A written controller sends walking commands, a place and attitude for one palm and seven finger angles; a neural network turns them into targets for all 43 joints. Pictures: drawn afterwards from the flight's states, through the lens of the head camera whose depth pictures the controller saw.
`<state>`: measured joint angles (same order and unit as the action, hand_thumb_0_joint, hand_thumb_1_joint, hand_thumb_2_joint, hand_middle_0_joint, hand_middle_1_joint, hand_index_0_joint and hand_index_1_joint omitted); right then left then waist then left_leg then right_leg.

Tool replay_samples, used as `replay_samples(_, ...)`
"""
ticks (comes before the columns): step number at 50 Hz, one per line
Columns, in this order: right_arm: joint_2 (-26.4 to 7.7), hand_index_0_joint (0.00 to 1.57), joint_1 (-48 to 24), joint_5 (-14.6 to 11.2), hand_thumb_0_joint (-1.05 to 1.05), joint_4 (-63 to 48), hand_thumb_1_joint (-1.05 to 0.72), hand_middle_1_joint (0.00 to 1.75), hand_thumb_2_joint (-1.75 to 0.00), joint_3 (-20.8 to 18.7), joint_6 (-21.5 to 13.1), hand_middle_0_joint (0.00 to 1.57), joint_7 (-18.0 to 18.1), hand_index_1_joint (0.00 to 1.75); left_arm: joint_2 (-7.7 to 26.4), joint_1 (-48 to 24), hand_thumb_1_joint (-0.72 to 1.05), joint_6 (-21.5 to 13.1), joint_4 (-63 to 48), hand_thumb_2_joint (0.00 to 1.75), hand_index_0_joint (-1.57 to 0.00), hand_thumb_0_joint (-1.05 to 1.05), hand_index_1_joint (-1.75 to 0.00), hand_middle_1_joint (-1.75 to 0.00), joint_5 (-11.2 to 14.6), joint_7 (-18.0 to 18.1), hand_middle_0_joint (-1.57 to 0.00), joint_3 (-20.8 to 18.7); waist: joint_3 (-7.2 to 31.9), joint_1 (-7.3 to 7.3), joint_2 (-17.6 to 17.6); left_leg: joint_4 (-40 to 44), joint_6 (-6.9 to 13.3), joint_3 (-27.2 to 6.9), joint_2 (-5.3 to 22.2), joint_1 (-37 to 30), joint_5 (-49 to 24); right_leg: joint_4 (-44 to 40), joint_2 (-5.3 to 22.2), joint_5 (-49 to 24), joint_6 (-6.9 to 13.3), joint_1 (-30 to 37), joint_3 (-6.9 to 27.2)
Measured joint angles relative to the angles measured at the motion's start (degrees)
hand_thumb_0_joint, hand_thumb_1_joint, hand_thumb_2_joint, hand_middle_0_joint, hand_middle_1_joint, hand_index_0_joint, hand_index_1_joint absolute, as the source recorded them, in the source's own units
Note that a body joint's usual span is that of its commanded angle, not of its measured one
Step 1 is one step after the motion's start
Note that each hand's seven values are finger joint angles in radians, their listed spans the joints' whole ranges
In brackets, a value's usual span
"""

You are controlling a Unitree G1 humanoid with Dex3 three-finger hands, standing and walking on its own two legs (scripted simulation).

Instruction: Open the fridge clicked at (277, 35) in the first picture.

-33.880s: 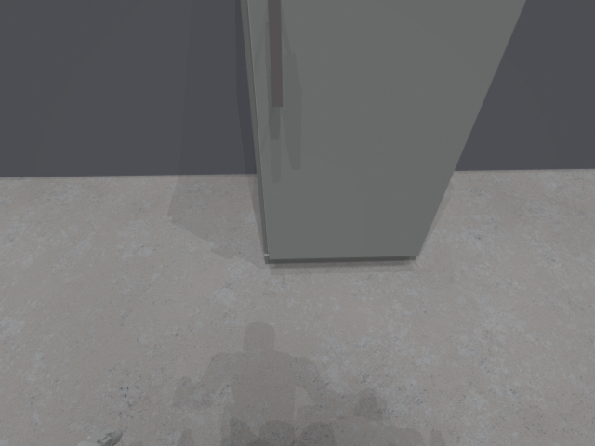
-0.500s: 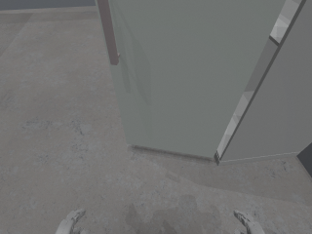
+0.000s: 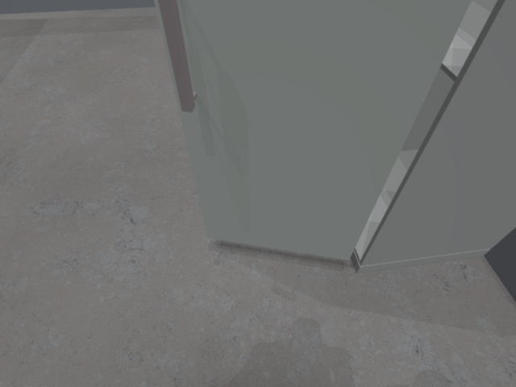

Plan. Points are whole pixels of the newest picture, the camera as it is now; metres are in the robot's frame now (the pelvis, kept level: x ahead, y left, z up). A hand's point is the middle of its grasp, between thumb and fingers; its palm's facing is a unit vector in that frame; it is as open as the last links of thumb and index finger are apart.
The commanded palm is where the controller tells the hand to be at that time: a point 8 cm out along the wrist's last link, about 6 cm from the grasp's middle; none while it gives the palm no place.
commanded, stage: let the arm hang, fingers relaxed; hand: left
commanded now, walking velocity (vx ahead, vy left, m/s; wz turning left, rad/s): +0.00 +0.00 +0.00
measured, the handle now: (182, 53) +0.74 +0.21 +0.15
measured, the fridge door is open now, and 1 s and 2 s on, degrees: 72 72 72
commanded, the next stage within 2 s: look to check the result in 0.38 s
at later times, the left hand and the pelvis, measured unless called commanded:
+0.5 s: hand out of the picture +0.00 +0.17 -0.18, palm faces -0.02 -0.98 -0.18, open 7.4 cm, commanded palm none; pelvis +0.01 +0.01 +0.00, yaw -1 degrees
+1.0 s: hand out of the picture +0.01 +0.17 -0.18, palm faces -0.02 -0.98 -0.18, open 7.4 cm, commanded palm none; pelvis +0.01 +0.00 +0.00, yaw -1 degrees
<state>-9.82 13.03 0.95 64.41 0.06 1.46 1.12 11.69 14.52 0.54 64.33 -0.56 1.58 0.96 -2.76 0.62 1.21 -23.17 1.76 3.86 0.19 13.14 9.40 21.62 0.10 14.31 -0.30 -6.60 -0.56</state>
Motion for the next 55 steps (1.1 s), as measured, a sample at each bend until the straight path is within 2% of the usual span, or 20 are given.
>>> replay_samples(9, 0.73, 0.2, 0.23, 0.01, 0.0, 1.55, -0.91, 0.3, -0.9, -0.22, -0.5, 0.2, 0.12, 0.3, -2.45, -1.34, 0.91, -0.36, 0.42, 0.9, -0.2, 0.0, -0.3, -0.3, -0.18, 0.24, -0.2, 0.21, 0.68, 0.32, -0.85, 0.79, 0.34, 0.74, -0.45, -0.73, -0.11, 0.34, 0.51, 0.27, -0.35, 0.0, 0.7)
replay_samples(33, 1.23, 0.2, 0.02, -0.18, 0.0, 1.9, -0.91, 0.3, -0.9, -0.62, -0.84, 0.2, 0.63, 0.3, -3.06, 0.92, 0.91, -0.39, 1.85, 0.9, -0.2, 0.0, -0.3, -0.3, -0.21, 0.42, -0.2, -0.15, -0.3, -0.04, -1.38, 0.9, 0.44, 1.05, -0.52, -1.11, 0.35, 0.02, 0.61, 0.5, -0.48, 0.37, 1.02)
replay_samples(55, 1.18, 0.19, -0.07, -0.19, 0.0, 2.12, -0.91, 0.3, -0.9, -0.57, -1.01, 0.2, 0.59, 0.3, -2.98, -0.03, 0.91, -0.74, 1.4, 0.9, -0.2, 0.0, -0.3, -0.3, -0.16, 0.46, -0.2, -0.09, -0.05, 0.15, -1.47, 1.17, 0.05, 0.97, -0.2, -1.64, 0.61, -0.71, 0.27, 0.52, -0.17, 1.09, 0.99)
